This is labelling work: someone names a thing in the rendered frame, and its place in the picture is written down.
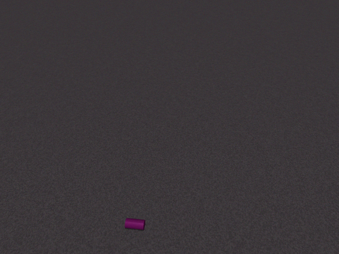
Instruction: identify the can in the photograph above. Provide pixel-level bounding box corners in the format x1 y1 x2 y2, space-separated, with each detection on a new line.
124 218 145 230

